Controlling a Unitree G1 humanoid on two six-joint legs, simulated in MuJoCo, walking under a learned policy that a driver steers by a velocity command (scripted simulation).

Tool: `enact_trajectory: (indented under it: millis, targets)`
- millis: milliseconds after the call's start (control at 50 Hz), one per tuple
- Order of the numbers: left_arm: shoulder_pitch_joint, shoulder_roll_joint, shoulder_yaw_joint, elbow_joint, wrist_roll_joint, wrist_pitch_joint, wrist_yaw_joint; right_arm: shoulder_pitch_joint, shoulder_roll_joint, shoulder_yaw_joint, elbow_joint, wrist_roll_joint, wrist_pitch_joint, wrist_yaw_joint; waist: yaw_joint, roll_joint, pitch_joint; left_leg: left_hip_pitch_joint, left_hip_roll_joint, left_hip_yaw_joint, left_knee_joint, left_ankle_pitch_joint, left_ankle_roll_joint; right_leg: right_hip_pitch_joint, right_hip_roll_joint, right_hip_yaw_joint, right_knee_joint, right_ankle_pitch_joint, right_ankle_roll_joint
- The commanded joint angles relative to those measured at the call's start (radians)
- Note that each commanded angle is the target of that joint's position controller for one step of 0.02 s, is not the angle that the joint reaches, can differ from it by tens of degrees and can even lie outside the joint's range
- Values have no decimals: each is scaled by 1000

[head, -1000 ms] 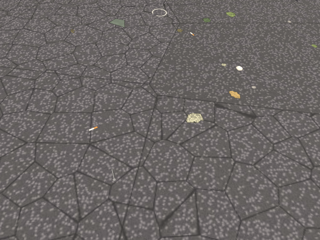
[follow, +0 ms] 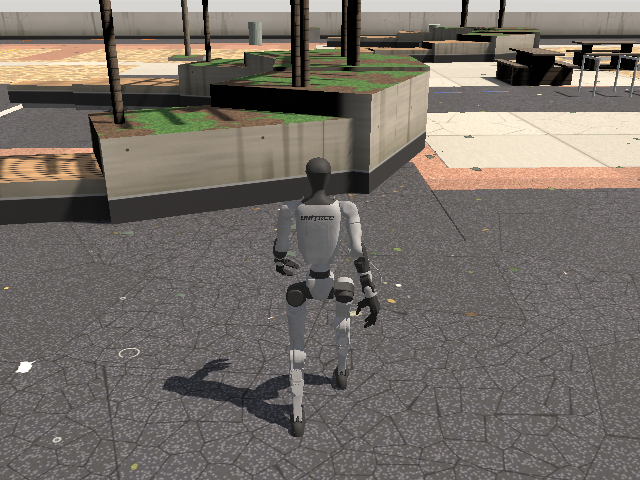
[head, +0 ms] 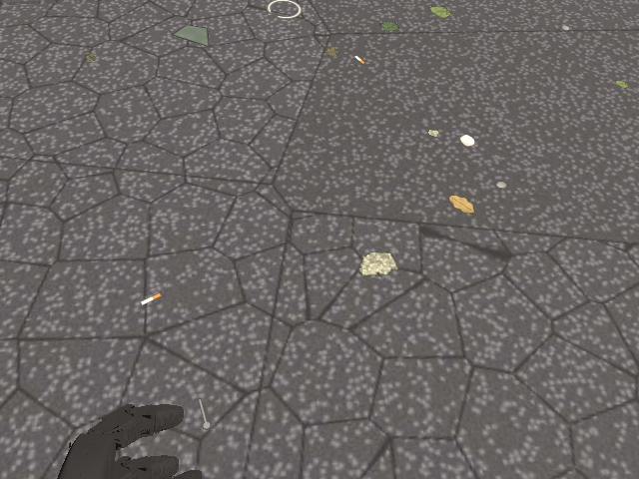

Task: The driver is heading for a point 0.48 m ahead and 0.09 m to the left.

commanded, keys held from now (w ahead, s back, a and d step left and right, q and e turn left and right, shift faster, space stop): w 0.32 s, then w+q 0.14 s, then no key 0.54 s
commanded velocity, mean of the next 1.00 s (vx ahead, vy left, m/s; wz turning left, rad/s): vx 0.33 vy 0.00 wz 0.08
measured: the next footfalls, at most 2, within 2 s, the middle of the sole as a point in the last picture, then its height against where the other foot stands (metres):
right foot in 0.04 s outside the picture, level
left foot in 0.56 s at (231, 458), level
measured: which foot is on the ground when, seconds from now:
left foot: down 0.00-0.04, up 0.06-0.54, down 0.56-1.00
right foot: up 0.00-0.02, down 0.04-0.58, up 0.60-0.94, down 0.96-1.00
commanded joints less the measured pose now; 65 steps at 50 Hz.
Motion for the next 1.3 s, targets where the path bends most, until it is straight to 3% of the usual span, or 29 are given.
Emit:
enact_trajectory:
  millis: [20, 40, 60, 80, 100, 140, 160, 220, 300, 380, 480, 520, 540, 560, 580, 600, 620, 640, 660, 680, 720, 780, 900, 940, 980, 1000, 1040, 1060, 1300]
  targets:
    - [232, 189, 74, 16, -3, -10, 11, -38, -192, -40, -52, -8, 11, -5, 226, 150, -137, -122, 216, -29, 382, 1124, 91, 397, 64, -37, -7, -27, -75]
    - [428, 244, 91, 63, 9, -4, 24, -43, -164, -27, -77, -20, 12, -4, 293, 80, -275, -373, 174, -21, 677, 852, 67, 742, -99, 151, 39, -62, -135]
    - [507, 308, 100, 97, 20, -3, 18, 106, 2, 18, -86, -15, -8, 13, 202, -217, -462, -750, -38, -43, 1065, 19, 5, 1074, -368, 682, -82, -335, -318]
    - [480, 205, 72, 104, 15, -1, 17, 25, -91, -4, -78, 15, -40, 20, 239, -164, -418, -860, -31, -176, 1204, -147, 24, 1009, -359, 814, -226, -427, -294]
    - [371, 169, 59, 92, 12, -5, 20, -89, -156, -24, -128, 45, -59, 22, 212, -139, -222, -938, 24, -149, 1228, -78, 41, 845, -326, 646, -252, -371, -241]
    - [238, 119, 42, 75, 26, -20, 14, -173, -152, -33, -147, 29, -63, 6, 140, 7, -84, -853, 111, -112, 1118, 74, 41, 544, -252, 409, -303, -125, -194]
    - [220, 100, 35, 81, 37, -26, 12, -146, -134, -36, -145, 19, -51, 4, 102, -17, -80, -782, 141, -121, 1078, 108, 39, 465, -221, 342, -331, -82, -182]
    - [242, 112, 34, 117, 27, -34, 13, -139, -85, -33, -159, 10, -17, 1, 66, -37, -36, -753, 167, -102, 973, 121, 18, 346, -202, 255, -400, -55, -196]
    - [308, 165, 44, 145, 27, -29, 41, -310, -100, -33, -228, -7, -12, 3, 100, -19, 18, -860, 174, -81, 724, 334, -20, 351, -182, 184, -439, -34, -187]
    - [371, 196, 47, 169, 19, -24, 52, -445, -80, -18, -262, 5, -20, 23, 152, -22, 20, -794, 121, -22, 485, 519, -16, 397, -159, 78, -437, -13, -142]
    - [425, 199, 51, 212, 15, 2, 55, -546, -105, -16, -331, 11, -19, 53, 166, -14, 46, -852, 94, -42, 386, 407, 42, 608, -238, 39, -342, 87, -105]
    - [400, 216, 54, 209, 18, 22, 60, -468, -136, -31, -326, -2, -24, 63, 111, -47, -14, -718, 39, -1, 356, 341, 69, 639, -231, 25, -192, 416, -74]
    - [379, 214, 50, 204, 18, 32, 63, -331, -169, -52, -287, -9, -28, 63, 40, -42, -95, -547, -5, 29, 313, 398, 91, 624, -189, -4, -25, 557, -44]
    - [406, 193, 39, 192, 31, 33, 67, -209, -235, -75, -253, -15, -29, 55, 6, 14, -197, -312, 49, -26, 330, 679, 120, 507, -128, -44, 184, 447, 4]
    - [512, 104, 6, 179, 64, 18, 58, -118, -323, -87, -242, -35, -18, 44, 44, 238, -355, 83, 314, -369, 403, 1046, 269, 153, 8, -66, 567, -161, 74]
    - [580, 89, -4, 220, 39, 0, 47, -84, -276, -71, -235, -23, -9, 49, 43, 282, -520, 187, 441, -634, 298, 1081, 390, 23, 90, 86, 790, -665, 99]
    - [507, 190, 25, 215, 6, -5, 42, -133, -230, -57, -247, -13, -3, 52, 31, 157, -447, 73, 386, -513, 278, 1011, 339, -2, 25, 160, 847, -640, 86]
    - [409, 186, 25, 185, -9, -2, 47, -230, -198, -47, -263, -9, -2, 47, 51, 110, -296, -74, 339, -374, 257, 964, 292, -52, -22, 122, 808, -576, 80]
    - [360, 170, 25, 183, 2, 8, 60, -299, -166, -36, -273, -13, -5, 46, 75, 40, -203, -222, 293, -291, 214, 926, 260, -34, -60, 108, 737, -512, 85]
    - [358, 162, 30, 185, 12, 26, 72, -345, -139, -28, -274, -20, -9, 45, 111, 47, -170, -335, 260, -235, 174, 882, 236, 37, -89, 112, 663, -460, 86]
    - [404, 120, 26, 201, 23, 56, 83, -378, -127, -23, -265, -41, -15, 48, 153, 89, -168, -466, 223, -163, 131, 897, 234, 178, -87, 103, 578, -384, 98]
    - [385, 105, 23, 195, 31, 71, 95, -397, -142, -25, -248, -41, -15, 36, 167, 110, -177, -488, 205, -111, 114, 873, 239, 221, -83, 98, 385, -315, 112]
    - [270, 123, 32, 183, 29, 93, 96, -376, -144, -18, -204, -31, 18, 14, 119, 114, -116, -503, 197, -160, 57, 303, 205, 286, -71, 91, 130, -223, 102]
    - [273, 113, 30, 192, 40, 85, 93, -382, -125, -10, -192, -17, 27, 12, 141, 93, -81, -523, 162, -160, 83, 148, 160, 360, -57, 72, -35, -135, 82]
    - [279, 164, 36, 195, 53, 78, 94, -310, -101, -3, -171, -28, 24, 15, 109, 11, -71, -547, 91, -136, 148, 93, 84, 440, -128, 141, -98, 61, 51]
    - [254, 221, 49, 205, 33, 79, 95, -253, -109, -9, -164, -28, 23, 18, 52, -89, -65, -549, 29, -88, 148, 104, 59, 425, -128, 137, -67, 26, 24]
    - [252, 133, 35, 223, 30, 74, 85, -327, -116, -11, -169, -23, 36, 7, 97, -70, -55, -447, 10, -39, 193, 167, 38, 319, -89, 121, -110, -131, 43]
    - [237, 127, 32, 226, 36, 70, 84, -337, -108, -10, -169, -20, 44, 2, 96, -68, -56, -431, 17, -41, 204, 212, 42, 317, -82, 114, -112, -96, 57]
    - [243, 130, 27, 290, 28, 72, 93, -320, -111, -18, -113, -15, 63, -4, 110, 10, -78, -372, 32, -42, 241, 410, 43, 388, -55, 85, -74, 27, 55]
